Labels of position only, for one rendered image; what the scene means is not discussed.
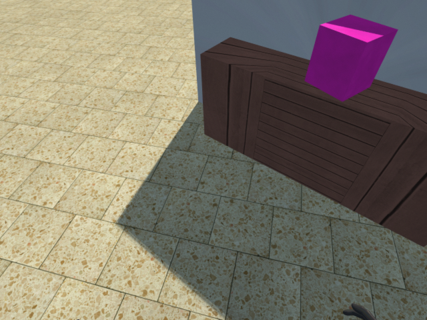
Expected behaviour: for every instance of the robot right hand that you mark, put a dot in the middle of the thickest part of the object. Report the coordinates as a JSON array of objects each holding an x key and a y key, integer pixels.
[{"x": 359, "y": 311}]

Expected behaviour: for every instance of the pedestal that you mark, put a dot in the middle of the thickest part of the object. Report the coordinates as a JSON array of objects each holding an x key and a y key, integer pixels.
[{"x": 367, "y": 153}]

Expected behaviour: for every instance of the carton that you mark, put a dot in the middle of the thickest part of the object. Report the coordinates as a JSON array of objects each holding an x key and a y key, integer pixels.
[{"x": 347, "y": 55}]

